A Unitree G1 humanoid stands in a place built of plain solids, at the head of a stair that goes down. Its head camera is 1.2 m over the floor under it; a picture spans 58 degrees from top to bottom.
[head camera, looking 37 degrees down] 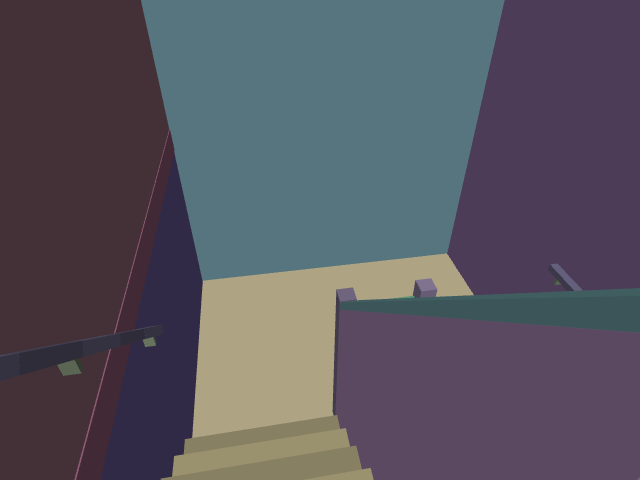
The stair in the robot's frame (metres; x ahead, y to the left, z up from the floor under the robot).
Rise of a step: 0.20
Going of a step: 0.20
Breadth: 0.90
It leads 10 degrees to the left of straight ahead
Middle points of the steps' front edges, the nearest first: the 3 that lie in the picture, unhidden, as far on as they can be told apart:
0.98 0.27 -0.81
1.18 0.30 -1.01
1.38 0.34 -1.22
